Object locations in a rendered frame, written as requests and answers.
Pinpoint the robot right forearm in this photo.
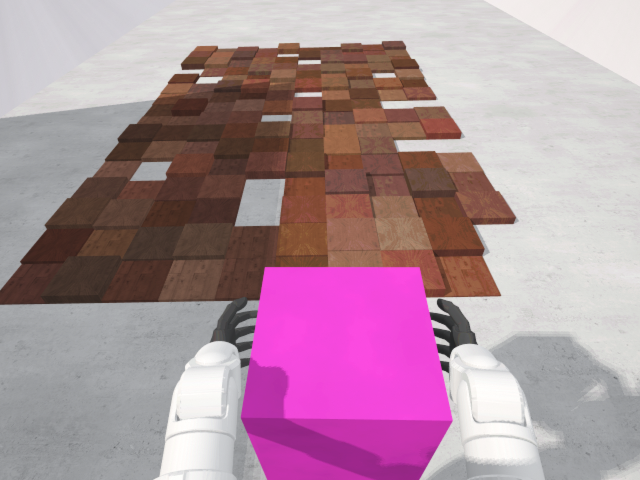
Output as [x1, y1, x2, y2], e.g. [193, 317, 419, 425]
[449, 344, 545, 480]

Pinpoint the right robot hand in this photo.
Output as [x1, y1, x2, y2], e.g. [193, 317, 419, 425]
[429, 298, 478, 373]

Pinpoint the carton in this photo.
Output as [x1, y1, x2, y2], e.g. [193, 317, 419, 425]
[241, 267, 453, 480]

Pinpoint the robot left forearm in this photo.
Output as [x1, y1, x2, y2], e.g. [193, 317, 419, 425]
[154, 341, 241, 480]

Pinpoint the left robot hand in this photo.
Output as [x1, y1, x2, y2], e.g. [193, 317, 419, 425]
[210, 297, 258, 368]

